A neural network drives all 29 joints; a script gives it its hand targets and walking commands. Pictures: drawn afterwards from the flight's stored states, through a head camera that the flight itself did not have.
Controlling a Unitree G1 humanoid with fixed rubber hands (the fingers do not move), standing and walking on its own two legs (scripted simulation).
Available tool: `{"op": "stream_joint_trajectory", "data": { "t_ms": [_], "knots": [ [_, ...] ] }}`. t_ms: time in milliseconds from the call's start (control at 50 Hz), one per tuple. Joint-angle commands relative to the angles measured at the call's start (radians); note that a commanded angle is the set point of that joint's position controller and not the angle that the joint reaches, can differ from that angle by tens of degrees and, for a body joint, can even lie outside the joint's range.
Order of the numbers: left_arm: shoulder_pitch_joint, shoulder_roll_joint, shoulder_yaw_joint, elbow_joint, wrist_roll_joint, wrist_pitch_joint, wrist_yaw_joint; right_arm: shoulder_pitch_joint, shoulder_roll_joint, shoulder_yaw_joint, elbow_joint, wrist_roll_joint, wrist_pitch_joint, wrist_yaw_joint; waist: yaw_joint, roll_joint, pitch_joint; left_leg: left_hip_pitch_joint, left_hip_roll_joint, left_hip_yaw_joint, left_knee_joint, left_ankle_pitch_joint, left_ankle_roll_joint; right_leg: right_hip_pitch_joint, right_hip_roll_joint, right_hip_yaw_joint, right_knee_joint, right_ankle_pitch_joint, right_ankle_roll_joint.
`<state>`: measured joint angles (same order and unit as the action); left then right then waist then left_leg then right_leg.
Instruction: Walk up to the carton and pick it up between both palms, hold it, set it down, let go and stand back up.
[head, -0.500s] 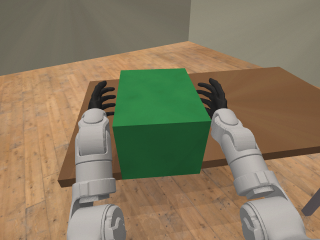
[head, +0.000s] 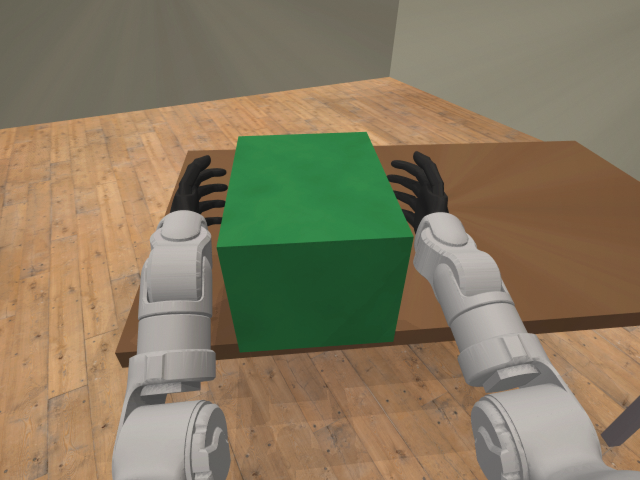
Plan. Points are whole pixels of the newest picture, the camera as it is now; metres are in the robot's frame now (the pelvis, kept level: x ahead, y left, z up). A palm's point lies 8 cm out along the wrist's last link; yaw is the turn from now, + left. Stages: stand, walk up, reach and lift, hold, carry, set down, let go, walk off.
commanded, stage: hold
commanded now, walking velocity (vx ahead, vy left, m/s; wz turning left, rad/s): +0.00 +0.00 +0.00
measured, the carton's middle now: (309, 230) +0.43 +0.00 +0.15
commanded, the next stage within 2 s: none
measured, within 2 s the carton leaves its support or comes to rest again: neither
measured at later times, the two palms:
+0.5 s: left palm (180, 236) +0.35 +0.15 +0.21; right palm (428, 227) +0.35 -0.14 +0.21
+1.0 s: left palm (188, 224) +0.37 +0.15 +0.21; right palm (428, 211) +0.37 -0.14 +0.22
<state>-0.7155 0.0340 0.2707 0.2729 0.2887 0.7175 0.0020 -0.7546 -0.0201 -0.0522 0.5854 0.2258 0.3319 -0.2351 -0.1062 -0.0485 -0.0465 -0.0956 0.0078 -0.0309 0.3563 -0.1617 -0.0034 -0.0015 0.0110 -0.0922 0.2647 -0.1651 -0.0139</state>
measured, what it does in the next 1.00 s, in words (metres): stands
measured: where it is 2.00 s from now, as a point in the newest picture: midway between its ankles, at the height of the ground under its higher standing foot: outside the picture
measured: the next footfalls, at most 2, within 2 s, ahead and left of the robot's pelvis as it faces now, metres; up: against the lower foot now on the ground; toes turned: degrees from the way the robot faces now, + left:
none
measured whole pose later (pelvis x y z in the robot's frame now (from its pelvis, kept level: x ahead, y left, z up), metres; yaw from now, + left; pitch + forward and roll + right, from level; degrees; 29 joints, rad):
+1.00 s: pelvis -0.01 +0.00 +0.00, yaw -2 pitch -7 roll -1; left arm -0.76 0.00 0.36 0.36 0.32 0.71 -0.01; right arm -0.84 -0.05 -0.03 0.71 0.22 0.35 -0.23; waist -0.06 -0.04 -0.03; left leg -0.06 0.01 0.00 0.32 -0.14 0.00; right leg 0.00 0.01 -0.05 0.27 -0.16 -0.02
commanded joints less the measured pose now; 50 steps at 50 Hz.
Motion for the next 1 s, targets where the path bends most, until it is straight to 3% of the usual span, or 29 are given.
{"op": "stream_joint_trajectory", "data": {
  "t_ms": [0, 60, 160, 220, 340, 380, 420, 480, 580, 620, 740, 760, 800, 880, 920, 980],
  "knots": [
    [-0.571, -0.616, -0.406, -0.12, -0.12, -0.046, -0.139, -0.76, 0.521, 0.397, -0.269, 0.131, 0.009, 0.087, 0.0, 0.102, -0.27, 0.221, -0.036, 0.017, 0.001, 0.377, -0.046, 0.077, 0.039, 0.025, -0.009, 0.273, 0.072],
    [-0.527, -0.608, -0.375, -0.203, -0.096, -0.018, -0.154, -0.712, 0.532, 0.426, -0.285, 0.161, 0.018, 0.095, 0.04, 0.061, -0.275, 0.223, -0.033, 0.021, -0.017, 0.43, -0.036, 0.094, 0.047, 0.027, -0.011, 0.304, 0.068],
    [-0.553, -0.616, -0.443, -0.362, -0.143, 0.003, -0.154, -0.752, 0.556, 0.501, -0.493, 0.219, 0.016, 0.073, 0.033, 0.054, -0.365, 0.316, -0.039, 0.011, 0.043, 0.618, -0.039, 0.137, 0.068, 0.032, 0.017, 0.469, 0.073],
    [-0.568, -0.597, -0.434, -0.347, -0.137, 0.011, -0.155, -0.748, 0.549, 0.465, -0.462, 0.197, 0.027, 0.068, 0.026, 0.038, -0.297, 0.289, -0.041, 0.025, 0.024, 0.514, -0.04, 0.087, 0.062, 0.032, -0.003, 0.399, 0.072],
    [-0.594, -0.604, -0.414, -0.255, -0.106, 0.023, -0.185, -0.721, 0.53, 0.368, -0.358, 0.114, 0.046, 0.082, -0.005, 0.07, -0.196, 0.211, -0.035, 0.045, -0.039, 0.236, -0.037, 0.028, 0.043, 0.02, -0.03, 0.166, 0.058],
    [-0.626, -0.615, -0.429, -0.237, -0.121, 0.011, -0.185, -0.749, 0.544, 0.354, -0.352, 0.098, 0.035, 0.087, -0.01, 0.066, -0.228, 0.215, -0.033, 0.048, -0.049, 0.187, -0.029, 0.013, 0.037, 0.014, -0.033, 0.116, 0.054],
    [-0.657, -0.64, -0.445, -0.213, -0.129, -0.004, -0.179, -0.79, 0.55, 0.332, -0.353, 0.08, 0.014, 0.094, -0.013, 0.098, -0.25, 0.204, -0.028, 0.041, -0.053, 0.143, -0.032, 0.002, 0.037, 0.015, -0.03, 0.072, 0.047],
    [-0.665, -0.644, -0.46, -0.198, -0.127, -0.016, -0.17, -0.781, 0.542, 0.318, -0.31, 0.062, 0.004, 0.1, -0.035, 0.127, -0.284, 0.228, -0.028, 0.038, -0.039, 0.163, -0.037, 0.003, 0.037, 0.011, -0.027, 0.082, 0.042],
    [-0.712, -0.622, -0.385, -0.056, -0.106, -0.044, -0.165, -0.863, 0.565, 0.28, -0.218, 0.027, -0.011, 0.124, 0.003, 0.078, -0.255, 0.119, -0.032, 0.052, -0.09, -0.011, 0.004, -0.017, 0.015, 0.021, -0.047, -0.058, 0.051],
    [-0.718, -0.615, -0.349, -0.027, -0.094, -0.056, -0.164, -0.865, 0.573, 0.271, -0.181, 0.013, -0.015, 0.131, 0.026, 0.061, -0.246, 0.107, -0.029, 0.056, -0.101, -0.021, 0.021, -0.012, 0.013, 0.024, -0.051, -0.07, 0.053],
    [-0.738, -0.617, -0.315, 0.0, -0.105, -0.083, -0.148, -0.919, 0.599, 0.309, -0.179, 0.042, -0.046, 0.138, 0.061, 0.049, -0.329, 0.147, -0.041, 0.064, -0.076, 0.092, 0.024, 0.018, 0.019, 0.026, -0.039, 0.031, 0.057],
    [-0.741, -0.615, -0.31, 0.008, -0.106, -0.088, -0.146, -0.949, 0.596, 0.322, -0.198, 0.051, -0.05, 0.138, 0.079, 0.035, -0.339, 0.141, -0.04, 0.067, -0.07, 0.115, 0.031, 0.02, 0.02, 0.028, -0.035, 0.05, 0.061],
    [-0.71, -0.627, -0.314, 0.005, -0.109, -0.087, -0.145, -0.923, 0.606, 0.338, -0.195, 0.068, -0.047, 0.129, 0.079, 0.036, -0.325, 0.149, -0.042, 0.065, -0.064, 0.176, 0.025, 0.041, 0.026, 0.031, -0.034, 0.116, 0.062],
    [-0.719, -0.593, -0.313, -0.008, -0.122, -0.08, -0.151, -0.889, 0.6, 0.329, -0.157, 0.083, -0.027, 0.112, 0.055, 0.021, -0.319, 0.168, -0.046, 0.059, -0.053, 0.191, 0.02, 0.048, 0.028, 0.038, -0.032, 0.149, 0.067],
    [-0.721, -0.596, -0.329, -0.016, -0.129, -0.076, -0.156, -0.871, 0.59, 0.317, -0.152, 0.085, -0.021, 0.106, 0.035, 0.051, -0.31, 0.163, -0.046, 0.057, -0.054, 0.186, 0.012, 0.039, 0.027, 0.037, -0.038, 0.132, 0.066],
    [-0.733, -0.623, -0.409, -0.132, -0.165, -0.081, -0.161, -0.814, 0.594, 0.335, -0.212, 0.11, -0.01, 0.089, -0.002, 0.094, -0.375, 0.203, -0.046, 0.043, -0.024, 0.29, -0.014, 0.07, 0.036, 0.038, -0.022, 0.223, 0.062]
  ]
}}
